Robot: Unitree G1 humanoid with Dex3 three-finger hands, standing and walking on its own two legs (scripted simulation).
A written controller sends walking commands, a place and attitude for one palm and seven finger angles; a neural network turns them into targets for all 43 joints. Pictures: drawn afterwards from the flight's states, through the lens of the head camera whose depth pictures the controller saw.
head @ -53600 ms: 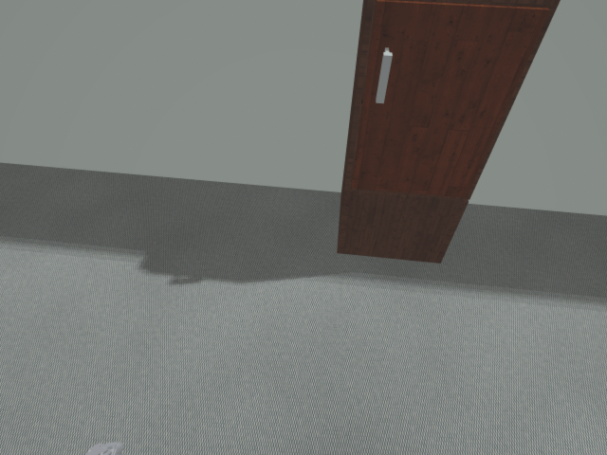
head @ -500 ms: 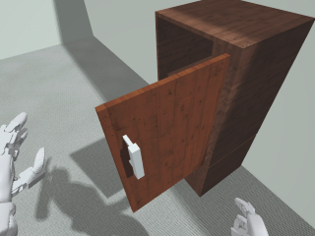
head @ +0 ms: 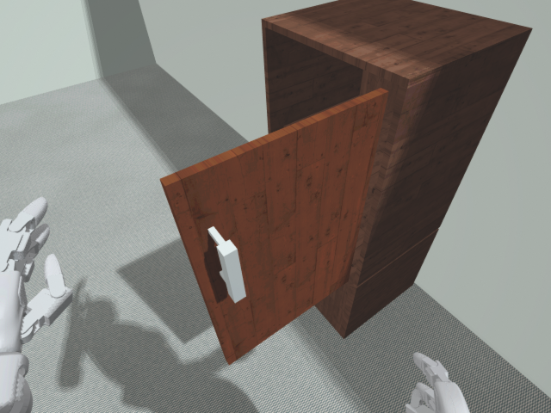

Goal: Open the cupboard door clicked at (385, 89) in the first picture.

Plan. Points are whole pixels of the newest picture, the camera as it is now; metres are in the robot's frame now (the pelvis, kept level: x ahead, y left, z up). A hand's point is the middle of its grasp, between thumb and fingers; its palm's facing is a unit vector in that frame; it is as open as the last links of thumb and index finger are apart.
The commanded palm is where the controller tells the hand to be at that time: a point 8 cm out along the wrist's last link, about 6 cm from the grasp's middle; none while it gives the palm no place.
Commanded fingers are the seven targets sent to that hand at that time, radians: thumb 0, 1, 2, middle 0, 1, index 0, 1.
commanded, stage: step back with the hand held close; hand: left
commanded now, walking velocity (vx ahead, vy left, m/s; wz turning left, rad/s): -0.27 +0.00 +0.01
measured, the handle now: (226, 264) +0.32 +0.13 +0.04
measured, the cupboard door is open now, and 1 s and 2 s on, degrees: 90 90 90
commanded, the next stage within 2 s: stop stepping back and stand still in 1.02 s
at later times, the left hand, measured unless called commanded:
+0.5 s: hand (11, 329) +0.14 +0.30 +0.16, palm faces +0.42 -0.74 -0.52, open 7.4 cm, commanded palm +0.08 +0.34 +0.17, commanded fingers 0.00 0.90 0.90 -0.20 -0.30 -0.20 -0.30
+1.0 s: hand out of the picture +0.05 +0.30 +0.16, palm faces +0.43 -0.73 -0.53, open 7.4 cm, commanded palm -0.02 +0.33 +0.17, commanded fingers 0.00 0.90 0.90 -0.20 -0.30 -0.20 -0.30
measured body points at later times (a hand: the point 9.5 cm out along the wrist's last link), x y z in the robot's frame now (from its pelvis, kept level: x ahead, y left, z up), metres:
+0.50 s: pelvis -0.06 +0.04 -0.01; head -0.05 +0.04 +0.44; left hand +0.11 +0.33 +0.18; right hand +0.11 -0.21 -0.09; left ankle -0.03 +0.11 -0.74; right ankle -0.01 -0.09 -0.74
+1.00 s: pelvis -0.16 +0.03 -0.01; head -0.13 +0.04 +0.43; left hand +0.02 +0.34 +0.19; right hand +0.03 -0.21 -0.08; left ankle -0.03 +0.11 -0.74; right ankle -0.19 -0.09 -0.74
